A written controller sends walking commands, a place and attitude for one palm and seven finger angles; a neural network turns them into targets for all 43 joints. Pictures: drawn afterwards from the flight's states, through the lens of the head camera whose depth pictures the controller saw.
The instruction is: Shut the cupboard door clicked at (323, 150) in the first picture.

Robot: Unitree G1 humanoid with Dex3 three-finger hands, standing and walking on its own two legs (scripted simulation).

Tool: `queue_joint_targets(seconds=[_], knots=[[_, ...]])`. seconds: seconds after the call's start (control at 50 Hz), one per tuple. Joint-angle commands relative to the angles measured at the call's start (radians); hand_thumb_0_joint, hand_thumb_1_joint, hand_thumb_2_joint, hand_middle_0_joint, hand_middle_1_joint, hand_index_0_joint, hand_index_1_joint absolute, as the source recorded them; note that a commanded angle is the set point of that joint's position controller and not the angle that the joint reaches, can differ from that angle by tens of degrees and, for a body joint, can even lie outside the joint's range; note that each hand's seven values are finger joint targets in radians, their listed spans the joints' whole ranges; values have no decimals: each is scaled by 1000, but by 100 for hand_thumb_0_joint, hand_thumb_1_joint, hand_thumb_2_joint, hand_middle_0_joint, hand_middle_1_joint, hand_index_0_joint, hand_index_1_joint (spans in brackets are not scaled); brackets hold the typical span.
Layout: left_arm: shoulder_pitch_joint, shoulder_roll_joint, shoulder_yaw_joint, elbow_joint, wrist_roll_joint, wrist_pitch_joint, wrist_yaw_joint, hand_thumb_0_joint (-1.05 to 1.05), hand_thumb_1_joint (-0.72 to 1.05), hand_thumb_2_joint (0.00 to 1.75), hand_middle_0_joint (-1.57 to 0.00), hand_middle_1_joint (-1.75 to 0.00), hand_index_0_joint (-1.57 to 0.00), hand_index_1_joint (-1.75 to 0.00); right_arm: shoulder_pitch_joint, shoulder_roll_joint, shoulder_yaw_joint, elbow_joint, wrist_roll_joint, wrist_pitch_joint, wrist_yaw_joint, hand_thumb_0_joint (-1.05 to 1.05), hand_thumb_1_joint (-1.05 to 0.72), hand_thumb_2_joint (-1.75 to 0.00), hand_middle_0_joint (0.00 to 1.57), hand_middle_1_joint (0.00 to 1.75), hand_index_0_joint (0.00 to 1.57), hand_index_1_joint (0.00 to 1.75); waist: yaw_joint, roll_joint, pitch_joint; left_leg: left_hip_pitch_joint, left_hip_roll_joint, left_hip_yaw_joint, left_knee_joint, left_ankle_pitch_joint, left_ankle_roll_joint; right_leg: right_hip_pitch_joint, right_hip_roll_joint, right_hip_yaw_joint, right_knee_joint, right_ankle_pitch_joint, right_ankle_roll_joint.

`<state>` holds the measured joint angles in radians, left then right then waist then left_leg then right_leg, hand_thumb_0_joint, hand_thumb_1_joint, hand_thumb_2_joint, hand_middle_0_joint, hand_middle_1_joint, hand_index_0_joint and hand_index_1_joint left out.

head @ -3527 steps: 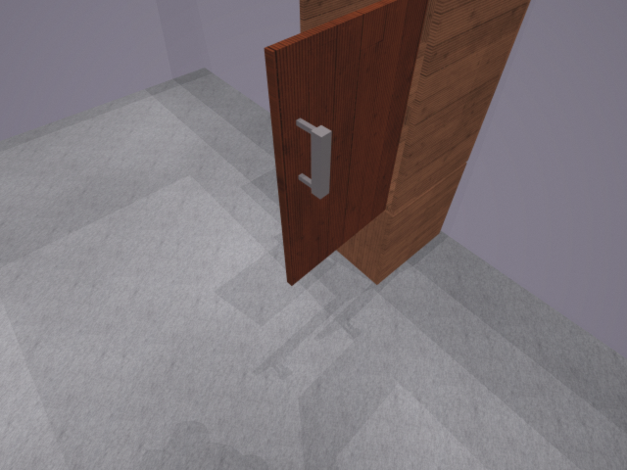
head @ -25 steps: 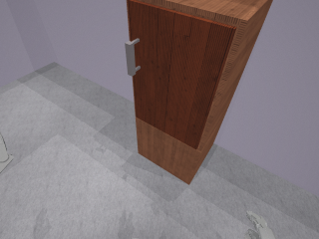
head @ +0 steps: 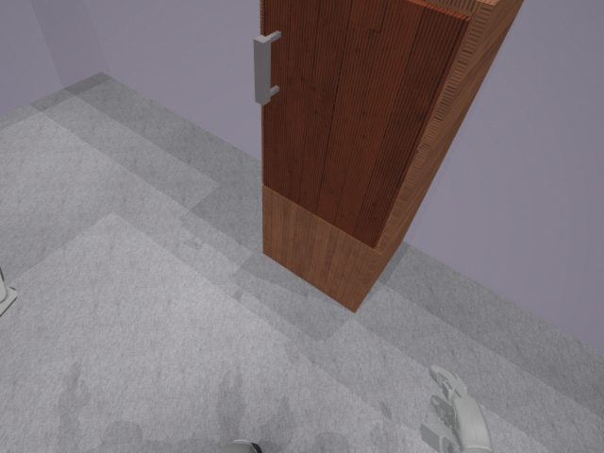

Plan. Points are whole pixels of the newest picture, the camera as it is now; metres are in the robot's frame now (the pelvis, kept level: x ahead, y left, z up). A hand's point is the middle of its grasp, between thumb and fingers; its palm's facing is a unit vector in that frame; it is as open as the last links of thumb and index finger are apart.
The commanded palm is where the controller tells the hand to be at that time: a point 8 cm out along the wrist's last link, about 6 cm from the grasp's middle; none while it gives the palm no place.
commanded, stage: step back with the hand held close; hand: left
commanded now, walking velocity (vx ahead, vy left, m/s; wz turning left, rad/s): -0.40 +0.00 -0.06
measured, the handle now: (269, 68) +0.81 +0.18 +0.06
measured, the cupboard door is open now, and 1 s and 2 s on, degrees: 0 0 0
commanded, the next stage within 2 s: stop stepping back and stand still in 0.04 s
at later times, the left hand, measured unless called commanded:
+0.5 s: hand out of the picture +0.07 +0.28 +0.15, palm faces +0.46 -0.82 -0.34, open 7.4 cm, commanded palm +0.01 +0.30 +0.19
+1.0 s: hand out of the picture -0.01 +0.30 +0.16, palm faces +0.49 -0.79 -0.37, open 7.4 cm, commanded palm -0.07 +0.34 +0.19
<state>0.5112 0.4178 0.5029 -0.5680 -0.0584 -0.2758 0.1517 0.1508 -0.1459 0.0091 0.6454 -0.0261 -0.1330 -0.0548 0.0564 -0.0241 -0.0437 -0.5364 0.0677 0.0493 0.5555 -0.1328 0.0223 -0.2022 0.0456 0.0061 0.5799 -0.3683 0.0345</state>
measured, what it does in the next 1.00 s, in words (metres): walks backwards: left foot, then left foot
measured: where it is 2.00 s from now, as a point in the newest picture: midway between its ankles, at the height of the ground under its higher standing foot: outside the picture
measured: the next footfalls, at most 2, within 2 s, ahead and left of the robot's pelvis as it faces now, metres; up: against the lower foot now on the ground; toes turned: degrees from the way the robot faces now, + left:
left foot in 0.28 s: -0.02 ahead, +0.09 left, +0.00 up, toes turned -2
left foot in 0.92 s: -0.13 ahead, +0.18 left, +0.00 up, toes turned +6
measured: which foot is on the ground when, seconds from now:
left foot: down 0.00-0.12, up 0.14-0.26, down 0.28-0.62, up 0.64-0.90, down 0.92-1.00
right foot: down 0.00-0.92, up 0.94-1.00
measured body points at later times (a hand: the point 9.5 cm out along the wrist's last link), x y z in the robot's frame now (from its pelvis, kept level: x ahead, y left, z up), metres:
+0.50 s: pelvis -0.13 +0.00 +0.01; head -0.16 +0.03 +0.46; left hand +0.04 +0.32 +0.17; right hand -0.02 -0.26 -0.07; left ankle -0.06 +0.09 -0.73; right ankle -0.13 -0.12 -0.73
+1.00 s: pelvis -0.21 +0.03 +0.00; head -0.23 +0.05 +0.45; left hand -0.04 +0.34 +0.18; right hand -0.07 -0.22 -0.08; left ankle -0.20 +0.18 -0.73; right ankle -0.17 -0.08 -0.71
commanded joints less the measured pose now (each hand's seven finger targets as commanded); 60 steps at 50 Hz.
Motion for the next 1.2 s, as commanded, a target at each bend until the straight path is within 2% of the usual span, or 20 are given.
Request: queue_joint_targets(seconds=[0.0, 0.06, 0.12, 0.18, 0.3, 0.42, 0.54, 0.56, 0.6, 0.62, 0.72, 0.8, 0.86, 0.9, 0.94, 1.06, 1.1, 1.14, 1.16, 1.18], knots=[[-111, 156, 12, -169, 12, -50, -18, 0, 90, 90, -20, -30, -20, -30, -21, -196, -72, -91, 4, -43, -7, 0, -90, -90, 20, 30, 20, 30, -55, 228, -243, 518, 175, -152, -77, 628, 41, -106, 10, -8, -166, 228, 0], [-7, 252, 111, -222, -6, -50, -27, 0, 90, 90, -20, -30, -20, -30, -52, -156, -70, -162, 25, 1, -7, 0, -90, -90, 20, 30, 20, 30, -51, 7, -379, 469, 71, -11, 24, 455, -14, 12, -99, 36, -144, 692, -5], [136, 331, 216, -239, -25, -58, -22, 0, 90, 90, -20, -30, -20, -30, -117, -130, -51, -244, 60, 29, -21, 0, -90, -90, 20, 30, 20, 30, -32, -197, -288, 127, -46, -7, 210, -178, -38, 92, -288, 149, -119, 1087, -14], [233, 284, 210, -141, -24, 2, -1, 0, 90, 90, -20, -30, -20, -30, -75, -119, -30, -228, 48, 65, -34, 0, -90, -90, 20, 30, 20, 30, -50, -43, -167, 0, -38, -88, 255, -242, -34, 72, -318, 208, -120, 791, -151], [52, 184, 50, 1, -10, 46, 36, 0, 90, 90, -20, -30, -20, -30, 28, -213, -51, -181, 55, 26, -62, 0, -90, -90, 20, 30, 20, 30, -73, 81, -49, 294, 62, -177, -140, 207, 18, -64, -58, 58, -138, 273, -19], [-124, 123, -57, -124, 35, 30, 37, 0, 90, 90, -20, -30, -20, -30, -9, -214, -39, -172, 35, -27, -63, 0, -90, -90, 20, 30, 20, 30, -73, 215, 20, 34, 103, -313, -441, -601, 33, 78, -4, -1, -43, 19, -16], [-50, 245, 77, -217, 43, 26, 46, 0, 90, 90, -20, -30, -20, -30, -6, -185, -44, -168, 9, -44, -42, 0, -90, -90, 20, 30, 20, 30, -57, 256, -59, 6, 37, -182, -331, -610, 2, 153, 10, -68, -65, -76, -75], [-25, 221, 65, -192, 39, 27, 44, 0, 90, 90, -20, -30, -20, -30, -12, -168, -43, -166, 5, -33, -37, 0, -90, -90, 20, 30, 20, 30, -56, 197, -53, -17, -6, -135, -203, -563, -8, 143, -36, -6, -123, -125, -114], [9, 236, 96, -130, 29, 27, 39, 0, 90, 90, -20, -30, -20, -30, 5, -165, -60, -152, 8, 1, -25, 0, -90, -90, 20, 30, 20, 30, -44, -158, -26, -90, -118, -26, 448, -327, -34, -65, -362, 535, -420, -501, -279], [-32, 211, 74, -121, 23, 20, 33, 0, 90, 90, -20, -30, -20, -30, 21, -188, -69, -130, 8, 12, -21, 0, -90, -90, 20, 30, 20, 30, -64, -161, 40, -162, -98, -75, 648, -278, -40, -138, -436, 576, -456, -422, -300], [-81, 146, 5, 134, 15, 25, 25, 0, 90, 90, -20, -30, -20, -30, 17, -163, -36, -137, 25, 26, -22, 0, -90, -90, 20, 30, 20, 30, -88, -91, 75, -19, -13, -61, 495, -209, -23, -306, -301, 247, -395, -413, -170], [-205, 131, -67, 84, 37, 38, 42, 0, 90, 90, -20, -30, -20, -30, -1, -174, -52, -129, 18, -3, -49, 0, -90, -90, 20, 30, 20, 30, -67, -202, 70, 217, -32, 36, 156, -248, 9, -283, -282, 168, -342, -349, -153], [-204, 154, -44, -35, 35, 39, 63, 0, 90, 90, -20, -30, -20, -30, 17, -176, -54, -134, 13, -23, -61, 0, -90, -90, 20, 30, 20, 30, -77, -70, -19, 354, -64, 63, -82, -256, 14, -180, -197, 82, -164, -253, -117], [-185, 159, -14, -161, 29, 23, 65, 0, 90, 90, -20, -30, -20, -30, 16, -214, -63, -160, 20, -30, -59, 0, -90, -90, 20, 30, 20, 30, -82, 266, -23, 457, 180, -332, -276, -387, 111, -350, -52, -26, 181, -124, -37], [-169, 272, 92, -218, 34, -6, 63, 0, 90, 90, -20, -30, -20, -30, 16, -188, -65, -154, 20, -38, -48, 0, -90, -90, 20, 30, 20, 30, -78, 208, -12, 429, 304, -460, -347, -260, 161, -436, -53, -35, 396, -108, -19], [-40, 186, 59, -170, 38, 13, 56, 0, 90, 90, -20, -30, -20, -30, 1, -175, -46, -136, 20, -44, -12, 0, -90, -90, 20, 30, 20, 30, -57, 289, 33, 100, 142, -74, -163, -268, 56, 38, -20, -120, -17, 75, -25], [-37, 178, 54, -72, 39, 29, 53, 0, 90, 90, -20, -30, -20, -30, 7, -170, -46, -139, 22, -30, -10, 0, -90, -90, 20, 30, 20, 30, -59, 116, 39, 1, 68, -9, 0, -367, 19, 120, -78, 29, -138, 8, -71], [-25, 189, 65, 19, 35, 46, 59, 0, 90, 90, -20, -30, -20, -30, 10, -170, -54, -148, 22, -13, -9, 0, -90, -90, 20, 30, 20, 30, -56, -137, 44, -92, -50, 14, 378, -389, -26, 62, -368, 506, -348, -54, -235], [-26, -14, -348, 633, 126, 212, -104, 0, 90, 90, -20, -30, -20, -30, -36, -226, -64, -32, 21, 5, 71, 0, -90, -90, 20, 30, 20, 30, -75, -78, 87, -110, 56, -81, 466, -506, -18, -77, -501, 326, -227, 411, -244], [-34, -68, -354, 662, 116, 261, -129, 0, 90, 90, -20, -30, -20, -30, 52, -175, -70, -13, 19, 54, 63, 0, -90, -90, 20, 30, 20, 30, -82, -105, 3, 28, 30, -92, 423, -506, -32, -108, -399, 265, -167, 413, -245]])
